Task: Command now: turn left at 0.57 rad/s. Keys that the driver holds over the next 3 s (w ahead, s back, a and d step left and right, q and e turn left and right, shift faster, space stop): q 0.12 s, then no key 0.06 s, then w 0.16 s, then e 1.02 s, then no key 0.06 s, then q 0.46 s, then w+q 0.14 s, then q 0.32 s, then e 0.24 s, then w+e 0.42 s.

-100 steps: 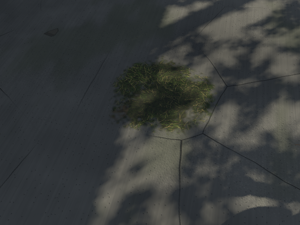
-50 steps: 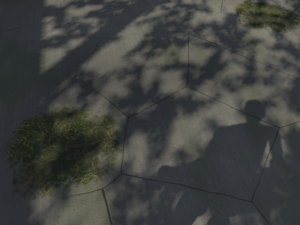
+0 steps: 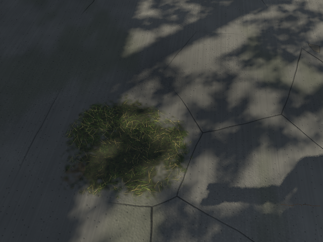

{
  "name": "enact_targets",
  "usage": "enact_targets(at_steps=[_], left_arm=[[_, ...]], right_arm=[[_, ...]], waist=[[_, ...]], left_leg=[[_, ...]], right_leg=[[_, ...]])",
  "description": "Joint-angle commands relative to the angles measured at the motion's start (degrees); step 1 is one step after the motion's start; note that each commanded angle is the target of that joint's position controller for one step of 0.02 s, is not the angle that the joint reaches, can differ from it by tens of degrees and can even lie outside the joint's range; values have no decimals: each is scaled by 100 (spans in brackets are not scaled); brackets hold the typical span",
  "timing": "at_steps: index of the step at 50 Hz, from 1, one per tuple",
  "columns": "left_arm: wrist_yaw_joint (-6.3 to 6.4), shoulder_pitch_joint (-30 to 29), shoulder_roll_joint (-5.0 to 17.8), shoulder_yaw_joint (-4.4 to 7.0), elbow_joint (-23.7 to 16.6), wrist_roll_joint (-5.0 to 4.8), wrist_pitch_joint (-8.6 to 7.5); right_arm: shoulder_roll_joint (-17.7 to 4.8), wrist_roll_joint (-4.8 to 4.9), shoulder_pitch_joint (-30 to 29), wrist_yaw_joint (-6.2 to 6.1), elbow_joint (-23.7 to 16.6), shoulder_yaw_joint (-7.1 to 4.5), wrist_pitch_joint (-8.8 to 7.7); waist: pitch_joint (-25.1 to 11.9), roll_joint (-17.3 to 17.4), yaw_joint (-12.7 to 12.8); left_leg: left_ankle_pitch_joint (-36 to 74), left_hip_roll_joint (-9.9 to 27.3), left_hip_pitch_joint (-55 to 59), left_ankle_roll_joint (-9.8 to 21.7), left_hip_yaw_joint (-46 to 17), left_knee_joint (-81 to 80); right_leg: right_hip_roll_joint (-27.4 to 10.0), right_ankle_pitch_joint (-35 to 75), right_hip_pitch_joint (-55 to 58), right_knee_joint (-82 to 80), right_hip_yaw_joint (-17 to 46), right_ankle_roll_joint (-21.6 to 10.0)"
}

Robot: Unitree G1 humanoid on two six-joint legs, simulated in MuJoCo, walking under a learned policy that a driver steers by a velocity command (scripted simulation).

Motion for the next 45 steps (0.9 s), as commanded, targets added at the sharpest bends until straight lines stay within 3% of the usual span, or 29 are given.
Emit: enact_targets(at_steps=[1, 5, 7, 8, 9, 10, 11, 12, 13, 14, 17, 20, 21, 22, 24, 25, 26, 27, 28, 29, 30, 32, 33, 36, 39, 42, 45], left_arm=[[-50, -251, 431, 70, -414, -30, -137], [-145, -71, 510, 90, -413, -59, -240], [-199, 291, 525, 110, -316, -46, -291], [-206, 467, 620, 141, -259, -1, -303], [-179, 488, 961, 199, -322, 100, -281], [-167, 446, 1260, 232, -280, 215, -234], [-158, 425, 994, 179, -370, 197, -269], [-133, 353, 772, 111, -403, 114, -291], [-106, 296, 697, 79, -365, 8, -300], [-78, 356, 616, 36, -324, -61, -320], [-34, 811, 668, 17, -183, -27, -349], [-38, 812, 692, -17, -150, -27, -304], [-55, 890, 800, 7, -121, -22, -274], [-80, 1015, 937, 42, -85, -23, -241], [-98, 971, 982, 47, -101, -113, -181], [-92, 906, 911, 20, -132, -148, -167], [-101, 909, 717, -44, -165, -113, -197], [-128, 874, 349, -161, -276, 31, -258], [-75, 1133, 93, -220, -388, -51, -288], [-35, 1036, 539, -99, -377, -100, -251], [-27, 1121, 788, 24, -319, -141, -185], [29, 1348, 746, 100, -173, -117, 7], [41, 1304, 657, 98, -193, -103, 82], [-5, 1033, 403, 36, -467, -91, 174], [-142, 713, 295, -36, -759, -63, 192], [-263, 593, 431, -8, -975, -64, 217], [-340, 618, 530, 59, -1122, -80, 268]], right_arm=[[-1081, -6, -19, 1, -420, -336, -3], [-1064, 50, -224, 51, -509, -345, 50], [-1002, 121, -449, 34, -563, -324, 87], [-888, 132, -419, 13, -569, -289, 95], [-591, 32, -125, 18, -549, -204, 87], [-562, 36, 66, 17, -640, -194, 41], [-995, -50, 78, 4, -567, -303, -21], [-1152, 6, -7, 29, -472, -370, -42], [-993, -23, -17, 48, -393, -342, -43], [-853, -45, -71, 64, -367, -297, -52], [-558, 15, -362, 155, -389, -172, -219], [-161, -61, -828, 157, -506, -10, -388], [-130, -58, -831, 168, -512, 4, -428], [-233, -31, -733, 175, -485, -31, -448], [-395, 26, -315, 165, -329, -111, -448], [-475, 18, -118, 137, -262, -160, -428], [-648, -18, -5, 69, -301, -212, -400], [-974, -101, 344, -28, -356, -279, -342], [-1361, -182, 396, -39, -305, -376, -225], [-1019, -177, 529, -19, -270, -329, -193], [-803, -164, 401, 5, -270, -247, -212], [-579, -92, -203, 53, -333, -177, -282], [-539, -101, -344, 57, -321, -161, -312], [-548, -143, -432, 28, -207, -198, -308], [-691, -107, -499, 12, -133, -257, -258], [-901, -28, -505, 69, -56, -329, -224], [-1000, 126, -578, 122, 13, -367, -232]], waist=[[-689, 955, -103], [-801, 1018, -48], [-895, 970, 185], [-947, 831, 224], [-1072, -114, 37], [-795, -1424, -166], [-730, -1133, 25], [-551, -782, 57], [-370, -760, 29], [-215, -858, 121], [-65, -749, 351], [41, -772, 456], [-21, -869, 453], [-129, -907, 425], [-289, -818, 160], [-329, -748, 4], [-491, -629, -81], [-957, -8, -194], [-1144, 1394, -34], [-977, 1377, -265], [-741, 1185, -190], [-527, 987, 81], [-435, 960, 129], [-399, 966, 114], [-477, 904, 27], [-563, 868, -2], [-550, 831, 110]], left_leg=[[1433, 1372, 886, 1001, -1728, -530], [1996, 1280, 974, 942, -2198, -275], [1969, 1081, 891, 705, -2148, -3], [1411, 873, 573, 449, -1976, 201], [-81, 361, -69, 109, -1362, 1093], [-2427, -572, -1326, -226, -410, 1921], [-2502, -170, -1634, -447, -376, 3105], [-1991, -13, -1801, -469, -385, 3455], [-1606, 41, -2011, -541, -321, 3484], [-1323, 81, -2263, -611, -314, 3493], [-822, 235, -2281, -671, 223, 2999], [-803, 359, -1307, -760, 594, 1582], [-916, 287, -910, -774, 670, 1200], [-913, 187, -571, -777, 737, 931], [54, 82, 265, -664, 747, -16], [550, 95, 800, -556, 698, -592], [936, 427, 1480, -436, 422, -708], [2171, 1358, 2344, -185, -293, -461], [2286, 2313, 2307, 600, -1215, -507], [2055, 2563, 2068, 1072, -1634, -725], [2043, 2454, 1893, 1077, -1362, -743], [2028, 2104, 1465, 832, -592, -801], [2306, 2020, 1191, 824, -294, -859], [2314, 1913, 985, 929, 256, -1013], [2204, 1996, 1001, 972, 517, -962], [2314, 2176, 1019, 964, 603, -805], [2078, 2229, 1026, 703, 727, -371]], right_leg=[[75, -137, -84, -541, 49, 3], [159, -177, 390, -1319, 74, -125], [125, 588, 1017, -2397, -52, -266], [-143, 1380, 1606, -2902, 25, -403], [-1181, 2066, 2253, -3059, 986, -791], [-2036, 2506, 2435, -3203, 2258, -1775], [-2429, 1328, 2186, -3382, 2661, -2271], [-2069, -56, 2115, -3506, 2297, -2082], [-1690, -961, 2175, -3600, 2005, -1787], [-1564, -1168, 2321, -3688, 1891, -1665], [-1355, -778, 2446, -3893, 1411, -1632], [-1057, 928, 2000, -3693, 901, -1628], [-1033, 1438, 1887, -3555, 827, -1644], [-1086, 1899, 1838, -3403, 862, -1681], [-1107, 2268, 1651, -3120, 1001, -1600], [-1032, 2184, 1463, -2960, 1060, -1428], [-857, 1868, 1142, -2731, 1040, -1108], [-481, 868, 652, -1957, 737, -725], [66, -997, -30, -1009, -56, -397], [-49, -1920, -370, 142, -101, -195], [-124, -1863, -677, 1041, -15, -134], [-288, -1274, -746, 1525, 15, -48], [-324, -982, -621, 1585, -35, -1], [-377, -416, -464, 1119, -300, 121], [-480, -157, -130, 239, -439, 43], [-441, -62, 237, -340, -644, -141], [-326, 264, 648, -1186, -839, -427]])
